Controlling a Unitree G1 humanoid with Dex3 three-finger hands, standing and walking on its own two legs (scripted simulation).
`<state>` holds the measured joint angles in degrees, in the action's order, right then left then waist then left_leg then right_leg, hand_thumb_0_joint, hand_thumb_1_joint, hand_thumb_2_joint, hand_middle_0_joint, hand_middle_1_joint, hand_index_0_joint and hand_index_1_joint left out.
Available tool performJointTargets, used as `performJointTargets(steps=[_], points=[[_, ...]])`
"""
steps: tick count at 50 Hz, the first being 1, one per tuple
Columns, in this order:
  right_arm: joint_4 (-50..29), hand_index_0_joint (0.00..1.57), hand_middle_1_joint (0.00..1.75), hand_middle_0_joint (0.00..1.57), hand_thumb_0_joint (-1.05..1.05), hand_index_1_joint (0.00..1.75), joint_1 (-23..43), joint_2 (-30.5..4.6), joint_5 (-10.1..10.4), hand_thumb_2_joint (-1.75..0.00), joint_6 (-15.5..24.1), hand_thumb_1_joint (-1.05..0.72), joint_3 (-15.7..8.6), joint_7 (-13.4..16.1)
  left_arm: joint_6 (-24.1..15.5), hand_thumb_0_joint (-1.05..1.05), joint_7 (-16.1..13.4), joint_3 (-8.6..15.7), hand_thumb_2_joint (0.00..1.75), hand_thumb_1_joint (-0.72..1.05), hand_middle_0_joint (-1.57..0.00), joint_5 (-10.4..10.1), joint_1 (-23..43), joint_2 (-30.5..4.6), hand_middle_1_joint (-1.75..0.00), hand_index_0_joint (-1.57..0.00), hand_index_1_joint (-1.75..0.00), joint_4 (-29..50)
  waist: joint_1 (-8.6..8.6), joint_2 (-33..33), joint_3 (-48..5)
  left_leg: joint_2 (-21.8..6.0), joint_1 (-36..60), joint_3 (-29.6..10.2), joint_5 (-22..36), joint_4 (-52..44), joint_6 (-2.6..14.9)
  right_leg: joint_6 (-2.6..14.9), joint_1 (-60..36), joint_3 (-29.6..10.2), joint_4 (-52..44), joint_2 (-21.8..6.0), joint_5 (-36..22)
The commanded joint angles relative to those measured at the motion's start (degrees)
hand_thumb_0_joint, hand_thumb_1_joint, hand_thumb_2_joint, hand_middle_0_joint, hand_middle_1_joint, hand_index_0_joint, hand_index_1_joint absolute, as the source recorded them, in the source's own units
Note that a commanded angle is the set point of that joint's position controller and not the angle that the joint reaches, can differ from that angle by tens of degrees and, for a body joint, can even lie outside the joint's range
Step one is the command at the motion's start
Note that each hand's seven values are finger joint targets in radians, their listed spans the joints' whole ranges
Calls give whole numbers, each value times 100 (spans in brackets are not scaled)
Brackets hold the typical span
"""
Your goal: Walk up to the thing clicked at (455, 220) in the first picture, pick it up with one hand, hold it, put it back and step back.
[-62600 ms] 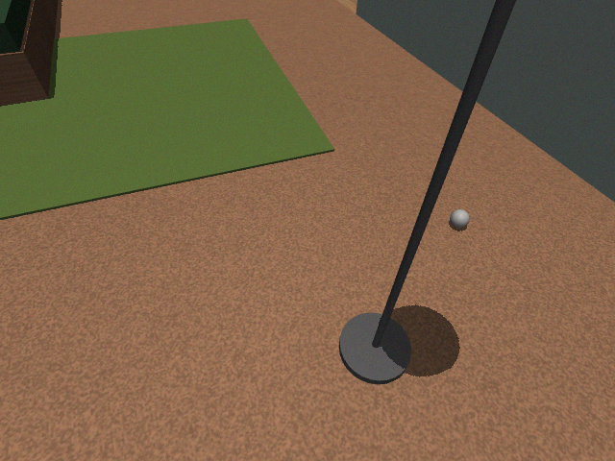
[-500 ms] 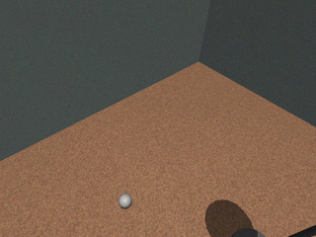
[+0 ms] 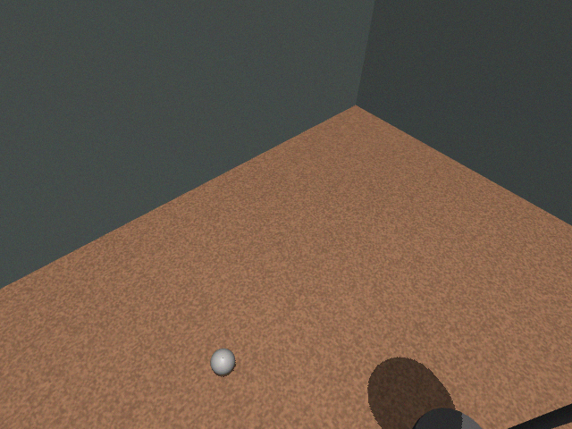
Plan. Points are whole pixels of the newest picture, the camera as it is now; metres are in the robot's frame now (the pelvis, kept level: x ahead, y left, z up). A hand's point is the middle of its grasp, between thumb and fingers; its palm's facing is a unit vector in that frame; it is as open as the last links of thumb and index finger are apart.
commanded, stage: stand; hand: left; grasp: from above
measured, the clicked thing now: (222, 361) +0.45 +0.21 -0.74
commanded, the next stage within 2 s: step back in 1.12 s
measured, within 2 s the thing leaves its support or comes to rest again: neither
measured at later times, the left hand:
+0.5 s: hand out of the picture +0.08 +0.24 -0.16, palm faces +0.02 -0.94 -0.34, open 7.4 cm
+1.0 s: hand out of the picture +0.07 +0.24 -0.16, palm faces -0.01 -0.94 -0.34, open 7.4 cm
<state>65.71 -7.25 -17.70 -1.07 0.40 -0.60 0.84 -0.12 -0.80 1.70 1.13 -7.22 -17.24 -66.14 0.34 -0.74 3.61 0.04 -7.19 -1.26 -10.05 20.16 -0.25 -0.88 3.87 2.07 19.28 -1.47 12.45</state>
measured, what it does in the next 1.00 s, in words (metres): stands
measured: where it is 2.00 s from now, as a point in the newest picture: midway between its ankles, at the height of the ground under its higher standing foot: outside the picture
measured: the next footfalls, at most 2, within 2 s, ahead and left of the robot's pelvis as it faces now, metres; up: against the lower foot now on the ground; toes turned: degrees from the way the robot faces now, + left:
right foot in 1.84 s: -0.11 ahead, -0.10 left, +0.00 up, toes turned -1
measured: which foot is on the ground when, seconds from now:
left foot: down 0.00-1.00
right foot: down 0.00-1.00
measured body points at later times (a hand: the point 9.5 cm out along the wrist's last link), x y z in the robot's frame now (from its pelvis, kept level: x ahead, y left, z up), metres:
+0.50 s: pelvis +0.01 +0.00 +0.00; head +0.01 -0.01 +0.45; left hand +0.08 +0.29 -0.13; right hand +0.08 -0.30 -0.14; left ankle +0.01 +0.12 -0.75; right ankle -0.02 -0.13 -0.75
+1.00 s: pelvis +0.01 -0.01 +0.00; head +0.02 -0.01 +0.45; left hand +0.07 +0.29 -0.13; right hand +0.07 -0.30 -0.14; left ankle +0.01 +0.12 -0.75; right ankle -0.02 -0.13 -0.75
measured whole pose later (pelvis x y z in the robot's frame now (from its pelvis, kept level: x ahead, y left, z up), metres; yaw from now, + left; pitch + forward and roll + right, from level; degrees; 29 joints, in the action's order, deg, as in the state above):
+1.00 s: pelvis +0.01 -0.01 +0.00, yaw +0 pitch -2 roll +0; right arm 66.2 -6.8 -19.1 -0.7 0.6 0.0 0.2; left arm -0.5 -0.1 0.9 0.8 -6.8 -18.6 -65.5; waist -0.1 -0.7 2.9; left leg -0.4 -6.8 -1.4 -9.5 18.3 -0.9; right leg -0.3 3.8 2.2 18.0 -1.0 12.2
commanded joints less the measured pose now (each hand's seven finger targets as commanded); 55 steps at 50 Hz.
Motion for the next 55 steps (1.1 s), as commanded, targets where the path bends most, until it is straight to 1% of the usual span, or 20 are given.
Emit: performJointTargets(steps=[1, 4, 5, 7, 8, 9, 12, 17, 21, 26, 31, 35, 38, 41, 43, 44, 47, 51, 53, 55], points=[[-314, 20, 30, 20, 0, 30, 202, -1098, 6, -90, 149, -90, -191, 82, -105, 0, -77, 231, 90, 90, -20, -18, 177, -1133, -30, -20, -30, 288, 15, 40, -401, -626, 162, -534, 915, -314, 147, 139, 84, -495, -330, -559, -750], [-323, 20, 30, 20, 0, 30, 258, -1133, 1, -90, 148, -90, -194, 89, -104, 0, -80, 222, 90, 90, -20, -17, 217, -1105, -30, -20, -30, 297, 29, 32, -423, -667, 236, -525, 1211, -253, 156, 135, 99, -470, -319, -560, -865], [-312, 20, 30, 20, 0, 30, 208, -1127, -4, -90, 144, -90, -188, 87, -109, 0, -82, 238, 90, 90, -20, -21, 278, -1163, -30, -20, -30, 326, -5, 65, -436, -665, 190, -510, 1255, -249, 156, 132, 31, -492, -329, -576, -979], [-307, 20, 30, 20, 0, 30, 232, -1179, 2, -90, 151, -90, -197, 93, -121, 0, -83, 234, 90, 90, -20, -26, 222, -1142, -30, -20, -30, 306, 22, 46, -559, -686, 275, -489, 1462, -188, 173, 120, -60, -491, -312, -595, -1213], [-305, 20, 30, 20, 0, 30, 221, -1115, -2, -90, 151, -90, -183, 93, -115, 0, -81, 239, 90, 90, -20, -31, 277, -1169, -30, -20, -30, 311, -1, 104, -508, -670, 224, -479, 1511, -222, 144, 130, -79, -470, -280, -591, -1265], [-298, 20, 30, 20, 0, 30, 194, -1173, -1, -90, 147, -90, -193, 97, -110, 0, -81, 243, 90, 90, -20, -33, 271, -1176, -30, -20, -30, 312, -5, 36, -545, -660, 196, -474, 1359, -258, 136, 126, -103, -475, -312, -582, -1113], [-298, 20, 30, 20, 0, 30, 262, -1188, 15, -90, 153, -90, -184, 97, -108, 0, -71, 230, 90, 90, -20, -35, 285, -1144, -30, -20, -30, 313, 10, 21, -528, -683, 238, -470, 1476, -237, 149, 136, -87, -479, -304, -595, -1250], [-299, 20, 30, 20, 0, 30, 267, -1180, 10, -90, 152, -90, -179, 88, -107, 0, -65, 229, 90, 90, -20, -35, 325, -1190, -30, -20, -30, 321, 2, 63, -433, -680, 136, -488, 1314, -328, 125, 139, -92, -460, -339, -589, -1037], [-327, 20, 30, 20, 0, 30, 289, -1191, 22, -90, 159, -90, -178, 72, -133, 0, -66, 220, 90, 90, -20, -31, 308, -1194, -30, -20, -30, 348, 5, 121, -481, -705, 218, -499, 1574, -262, 127, 112, -93, -434, -354, -606, -1285], [-321, 20, 30, 20, 0, 30, 321, -1232, 27, -90, 142, -90, -182, 57, -130, 0, -49, 214, 90, 90, -20, -29, 346, -1226, -30, -20, -30, 364, -18, 12, -368, -680, 119, -512, 922, -390, 127, 139, 26, -473, -473, -589, -711], [-332, 20, 30, 20, 0, 30, 357, -1230, 22, -90, 154, -90, -182, 48, -145, 0, -43, 202, 90, 90, -20, -22, 355, -1248, -30, -20, -30, 399, -13, 70, -455, -705, 208, -510, 1153, -365, 118, 149, 35, -458, -430, -595, -878], [-306, 20, 30, 20, 0, 30, 306, -1275, 22, -90, 148, -90, -174, 38, -148, 0, -29, 190, 90, 90, -20, -38, 372, -1250, -30, -20, -30, 397, -53, -29, -390, -675, 95, -480, 816, -411, 117, 152, 43, -495, -472, -597, -677], [-295, 20, 30, 20, 0, 30, 295, -1251, 24, -90, 153, -90, -177, 33, -146, 0, -19, 189, 90, 90, -20, -39, 323, -1295, -30, -20, -30, 385, -28, 52, -367, -698, 97, -534, 851, -459, 112, 184, 55, -489, -449, -601, -618], [-290, 20, 30, 20, 0, 30, 304, -1271, 27, -90, 147, -90, -170, 16, -148, 0, -12, 172, 90, 90, -20, -35, 318, -1268, -30, -20, -30, 391, -31, 36, -275, -675, -2, -541, 578, -487, 101, 155, 129, -483, -505, -572, -385], [-301, 20, 30, 20, 0, 30, 318, -1300, 22, -90, 152, -90, -182, 22, -156, 0, -14, 180, 90, 90, -20, -26, 307, -1299, -30, -20, -30, 416, -29, 16, -425, -712, 166, -533, 767, -425, 139, 175, 135, -522, -470, -608, -599], [-309, 20, 30, 20, 0, 30, 309, -1287, 12, -90, 156, -90, -181, 27, -161, 0, -18, 185, 90, 90, -20, -26, 317, -1328, -30, -20, -30, 440, -20, 72, -526, -732, 218, -525, 1031, -379, 147, 192, 49, -511, -419, -624, -804], [-267, 20, 30, 20, 0, 30, 246, -1272, 36, -90, 156, -90, -152, 21, -158, 0, -12, 161, 90, 90, -20, -55, 274, -1307, -30, -20, -30, 393, -34, 57, -434, -685, 133, -525, 864, -460, 106, 172, 71, -508, -429, -604, -689], [-293, 20, 30, 20, 0, 30, 253, -1308, 27, -90, 145, -90, -166, 18, -161, 0, -20, 160, 90, 90, -20, -44, 273, -1320, -30, -20, -30, 409, -37, 111, -444, -699, 107, -535, 876, -434, 130, 176, 73, -496, -468, -605, -642], [-319, 20, 30, 20, 0, 30, 274, -1308, 24, -90, 155, -90, -160, 17, -176, 0, -23, 160, 90, 90, -20, -44, 262, -1328, -30, -20, -30, 425, -20, 89, -527, -721, 194, -508, 1199, -345, 144, 175, -8, -489, -407, -631, -990], [-312, 20, 30, 20, 0, 30, 200, -1287, 23, -90, 156, -90, -154, 16, -182, 0, -29, 162, 90, 90, -20, -52, 262, -1355, -30, -20, -30, 428, -54, 140, -555, -707, 181, -498, 1284, -349, 128, 168, -42, -470, -384, -626, -1088]])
